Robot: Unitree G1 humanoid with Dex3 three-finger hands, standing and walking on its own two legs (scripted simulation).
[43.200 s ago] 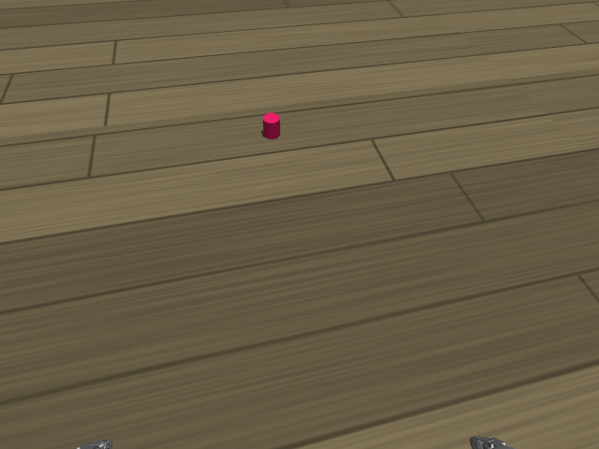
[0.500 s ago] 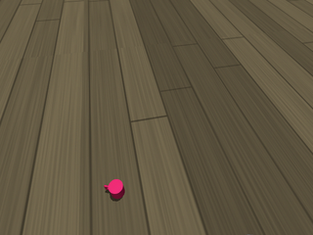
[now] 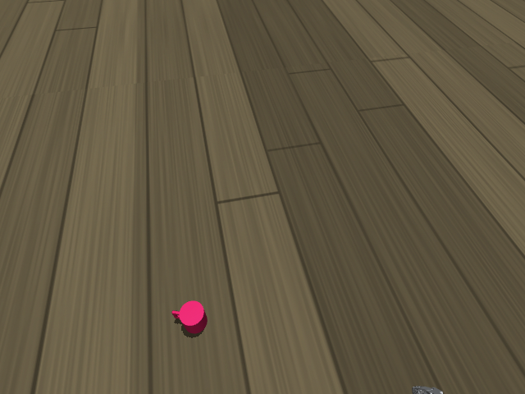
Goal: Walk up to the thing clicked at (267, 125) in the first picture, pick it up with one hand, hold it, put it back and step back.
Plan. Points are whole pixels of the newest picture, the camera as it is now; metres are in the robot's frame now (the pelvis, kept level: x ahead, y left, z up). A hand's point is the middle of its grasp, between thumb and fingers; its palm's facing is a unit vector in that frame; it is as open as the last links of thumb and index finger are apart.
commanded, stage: stand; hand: left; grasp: from above
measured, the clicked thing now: (189, 316) +0.43 +0.24 -0.73
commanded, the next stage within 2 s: step back in 0.44 s
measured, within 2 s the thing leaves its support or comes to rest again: neither
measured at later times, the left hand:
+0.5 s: hand out of the picture +0.08 +0.25 -0.15, palm faces +0.01 -0.94 -0.35, open 7.3 cm
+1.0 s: hand out of the picture +0.05 +0.30 -0.18, palm faces -0.11 -0.93 -0.35, open 7.3 cm
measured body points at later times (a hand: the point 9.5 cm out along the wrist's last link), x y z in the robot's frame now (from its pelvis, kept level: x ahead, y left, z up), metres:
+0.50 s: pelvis +0.00 +0.00 +0.00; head +0.02 -0.01 +0.45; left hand +0.08 +0.30 -0.13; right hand +0.07 -0.30 -0.14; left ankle +0.00 +0.14 -0.75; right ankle -0.01 -0.13 -0.75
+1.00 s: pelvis -0.09 +0.05 -0.01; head +0.00 +0.07 +0.43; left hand +0.05 +0.35 -0.15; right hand -0.02 -0.27 -0.12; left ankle -0.05 +0.13 -0.75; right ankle -0.13 -0.10 -0.68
